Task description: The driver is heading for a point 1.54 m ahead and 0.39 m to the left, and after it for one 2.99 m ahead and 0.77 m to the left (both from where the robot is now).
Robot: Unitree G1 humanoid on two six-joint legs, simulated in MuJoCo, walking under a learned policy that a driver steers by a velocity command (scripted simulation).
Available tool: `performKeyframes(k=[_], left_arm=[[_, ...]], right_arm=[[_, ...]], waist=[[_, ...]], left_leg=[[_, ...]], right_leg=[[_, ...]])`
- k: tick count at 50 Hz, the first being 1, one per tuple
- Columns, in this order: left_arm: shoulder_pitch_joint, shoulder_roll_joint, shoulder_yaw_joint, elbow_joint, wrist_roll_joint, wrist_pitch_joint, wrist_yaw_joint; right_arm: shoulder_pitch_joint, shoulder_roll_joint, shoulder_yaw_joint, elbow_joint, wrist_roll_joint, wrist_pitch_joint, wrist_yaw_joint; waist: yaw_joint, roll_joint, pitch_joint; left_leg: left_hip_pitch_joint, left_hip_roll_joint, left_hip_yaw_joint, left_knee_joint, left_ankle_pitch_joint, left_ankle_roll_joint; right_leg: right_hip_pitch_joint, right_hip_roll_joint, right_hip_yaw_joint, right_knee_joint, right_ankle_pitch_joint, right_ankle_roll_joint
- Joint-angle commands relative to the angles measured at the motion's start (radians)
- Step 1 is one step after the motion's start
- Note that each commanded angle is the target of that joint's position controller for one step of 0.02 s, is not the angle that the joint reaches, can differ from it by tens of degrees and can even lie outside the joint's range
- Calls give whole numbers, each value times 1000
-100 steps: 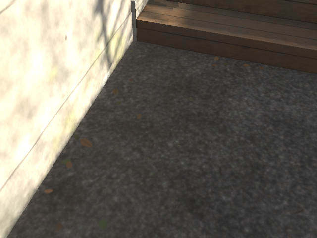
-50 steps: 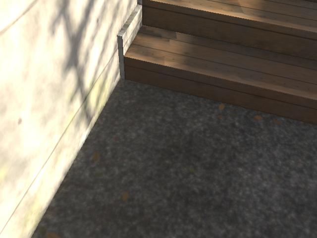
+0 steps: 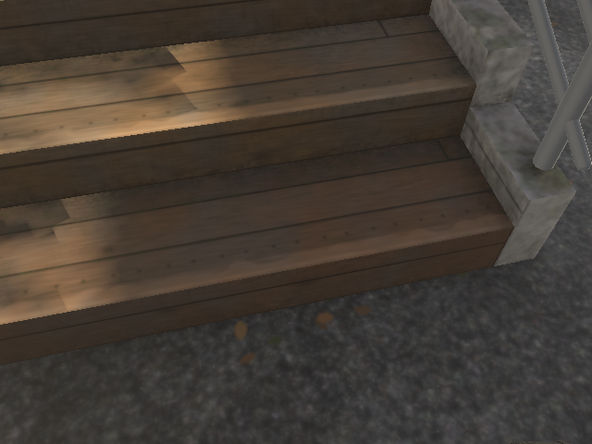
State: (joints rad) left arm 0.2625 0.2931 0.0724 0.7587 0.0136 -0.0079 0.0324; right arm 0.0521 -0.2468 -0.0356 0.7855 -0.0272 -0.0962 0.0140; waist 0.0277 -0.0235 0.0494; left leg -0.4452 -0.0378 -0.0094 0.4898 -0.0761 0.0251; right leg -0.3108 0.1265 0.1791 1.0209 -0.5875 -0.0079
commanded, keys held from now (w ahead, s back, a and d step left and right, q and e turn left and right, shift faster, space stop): q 0.78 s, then no key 0.20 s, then e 0.02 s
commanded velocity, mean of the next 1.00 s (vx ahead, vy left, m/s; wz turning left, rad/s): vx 0.03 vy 0.00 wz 0.36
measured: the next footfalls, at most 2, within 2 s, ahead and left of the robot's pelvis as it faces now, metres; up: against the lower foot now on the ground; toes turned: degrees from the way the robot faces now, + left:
right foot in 0.22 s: +0.07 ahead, -0.10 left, +0.00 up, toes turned +7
left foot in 0.60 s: +0.08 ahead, +0.17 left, +0.00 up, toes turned +20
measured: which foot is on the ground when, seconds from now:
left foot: down 0.00-0.24, up 0.26-0.58, down 0.60-1.00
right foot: up 0.00-0.20, down 0.22-0.62, up 0.64-1.00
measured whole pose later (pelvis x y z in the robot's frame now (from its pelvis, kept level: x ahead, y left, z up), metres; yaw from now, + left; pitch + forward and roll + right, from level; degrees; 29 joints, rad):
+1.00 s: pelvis +0.06 +0.06 +0.01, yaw +27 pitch +2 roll -1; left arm 0.18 0.31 0.07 0.78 0.00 -0.01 0.04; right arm 0.16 -0.30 -0.05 0.73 -0.01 0.02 -0.02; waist -0.01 0.00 0.03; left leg -0.31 -0.07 -0.12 0.49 -0.20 0.04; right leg -0.40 -0.01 0.06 0.71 -0.33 0.09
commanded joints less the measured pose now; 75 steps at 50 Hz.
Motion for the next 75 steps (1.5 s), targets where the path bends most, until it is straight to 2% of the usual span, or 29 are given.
performKeyframes(k=[1, 4, 10, 11, 12, 13, 14, 17, 22, 28, 30, 31, 32, 33, 35, 37, 42, 49, 52, 53, 54, 55, 59, 63, 66, 68, 70, 72, 75], left_arm=[[82, 62, 6, -1, 31, 14, -22], [103, 41, -12, 36, 19, 51, -23], [95, 78, -12, 72, 16, 35, 5], [89, 133, -5, 61, 31, 26, 13], [57, 183, 22, 48, -6, 31, 32], [-8, 217, 30, 29, 13, 21, 37], [-72, 162, 15, 1, 28, 2, 44], [-151, 84, -5, -23, -13, -26, 36], [-62, 137, 15, 16, -10, 9, 39], [-116, 200, 41, -3, -31, 4, 14], [-53, 149, 30, 29, -37, -13, 3], [-64, 94, 12, -7, 6, -17, -4], [-138, 73, 1, -58, 16, -19, -1], [-160, 136, 19, -54, -5, -13, -1], [-189, 144, 23, -46, -14, -4, 8], [-165, 155, 30, -41, 14, 5, 18], [-101, 116, 27, -41, -2, 6, 30], [-121, 103, 13, -53, -12, -28, 4], [-41, 65, -4, -9, 3, -44, -15], [-22, 138, 8, -7, 9, -43, -12], [-122, 163, 2, -13, 17, -41, -16], [-172, 113, -3, -37, 5, -40, -25], [-131, 181, 20, -56, -16, -33, -29], [-118, 176, 31, -103, -22, -1, -10], [-125, 142, 21, -139, -34, 10, -6], [-160, 120, 15, -175, -32, 16, -10], [-136, 123, 19, -188, -26, 18, -20], [-115, 140, 31, -182, -32, 24, -31], [-126, 73, 2, -189, -17, 22, -43]], right_arm=[[89, -48, 12, -12, 6, 33, -26], [87, -128, -10, 26, 3, 56, -18], [60, -151, -38, 17, 29, 108, -10], [60, -116, -30, 4, 36, 108, -8], [-50, -150, -46, -52, 79, 88, -26], [-21, -140, -45, -58, 66, 74, -33], [44, -172, -63, -32, 58, 73, -37], [177, -145, -73, 25, 40, 115, -46], [42, -83, -40, -74, 54, 122, -17], [77, -147, -53, -104, 52, 121, 18], [172, -197, -83, -90, 45, 122, 7], [210, -326, -114, -108, 35, 128, -15], [216, -354, -111, -129, 3, 112, -7], [196, -293, -96, -136, 6, 94, 2], [92, -246, -82, -150, 16, 83, -10], [44, -250, -74, -159, 13, 99, -28], [117, -214, -63, -132, 28, 98, -44], [96, -215, -51, -114, 15, 104, -39], [124, -102, 0, -73, 8, 95, -31], [185, -81, 9, -52, -21, 81, -25], [244, -93, -1, -59, -31, 67, -16], [194, -146, -10, -51, -34, 61, -22], [113, -188, -31, -66, 1, 82, -45], [129, -161, -31, -72, -1, 91, -54], [155, -152, -38, -76, 24, 87, -64], [184, -203, -59, -77, 14, 88, -58], [190, -221, -65, -91, 6, 85, -60], [140, -212, -61, -113, 16, 80, -75], [119, -255, -74, -92, 20, 91, -78]], waist=[[-13, 85, -181], [9, 202, -143], [39, 156, -80], [34, 57, -68], [32, -28, -26], [11, -161, -27], [-21, -126, -38], [-58, -49, -54], [21, -108, -63], [-11, -150, -73], [-57, -34, -133], [-51, 222, -191], [-79, 309, -269], [-101, 163, -266], [-55, 70, -156], [-20, 105, -134], [-27, 167, -144], [-59, 191, -103], [-17, 110, -107], [-57, -25, -112], [-160, -148, -107], [-117, -130, -101], [-51, -128, -62], [-38, -90, -87], [-42, -23, -109], [-47, 130, -104], [-58, 291, -120], [-31, 120, -95], [-52, 142, -71]], left_leg=[[292, 283, -267, -151, 466, 154], [204, 182, -215, -189, 313, 125], [29, 150, -322, -221, -188, 64], [-46, 104, -280, -149, -261, 18], [-122, -4, -136, 22, -364, 5], [-106, -38, -52, 280, -449, -23], [-116, -5, -109, 473, -464, -37], [-208, 14, -101, 635, -360, -85], [-176, 59, 7, 397, -282, -139], [65, 37, 108, 95, -197, -72], [319, 21, 47, -102, 63, 8], [533, 264, -282, -85, 491, 120], [528, 466, -578, -116, 602, 359], [499, 435, -504, -141, 474, 365], [388, 312, -353, -148, 263, 243], [273, 255, -304, -151, 259, 198], [270, 226, -298, -173, 54, 200], [185, 213, -344, -160, -127, 189], [122, 153, -278, -94, -164, 89], [72, 90, -197, 17, -259, 26], [140, 32, -99, 0, -291, -20], [230, 42, -87, -13, -211, -49], [186, 27, -51, 61, -123, -40], [172, 18, -23, 97, -139, -46], [230, 51, -45, 44, -169, -10], [308, 177, -171, -74, -96, 73], [379, 459, -405, -163, 191, 258], [346, 455, -321, -147, 274, 251], [309, 337, -88, -143, 260, 165]], right_leg=[[-64, -77, -40, -25, 22, 26], [70, -58, -154, -239, 59, 17], [254, -70, -139, -592, 292, -66], [286, -202, 1, -702, 222, -102], [196, -360, 140, -773, 233, -187], [109, -517, 280, -834, 349, -280], [113, -527, 254, -817, 517, -296], [242, -405, 18, -716, 786, -199], [321, -377, -119, -682, 880, -198], [248, -406, -173, -570, 853, -149], [121, -345, -259, -356, 716, -53], [-147, -252, -326, -62, 302, 43], [-320, -108, -195, 154, -137, 79], [-340, -151, -103, 240, -108, 74], [-362, -179, -105, 183, 57, 60], [-271, -169, -93, 109, 151, 75], [-249, -138, -100, -37, 245, 110], [-49, -132, -138, -334, 248, 101], [201, -166, -117, -681, 499, 54], [264, -301, 41, -693, 693, 4], [134, -341, 87, -649, 689, -98], [54, -288, 65, -658, 538, -109], [41, -232, 78, -623, 539, -83], [31, -227, 137, -574, 599, -124], [-19, -199, 143, -515, 588, -107], [-151, -115, 25, -370, 472, -48], [-301, -85, -105, -32, -1, 13], [-326, -153, -71, 138, -3, 38], [-243, -182, -165, -50, 131, 66]])
Velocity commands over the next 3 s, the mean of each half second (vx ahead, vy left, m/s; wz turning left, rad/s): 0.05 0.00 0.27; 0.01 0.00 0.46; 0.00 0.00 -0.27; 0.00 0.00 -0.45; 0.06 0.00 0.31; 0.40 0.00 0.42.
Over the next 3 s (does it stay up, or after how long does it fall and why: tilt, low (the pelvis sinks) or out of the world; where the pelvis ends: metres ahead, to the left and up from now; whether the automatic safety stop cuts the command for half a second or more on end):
stays up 0.30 0.12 0.00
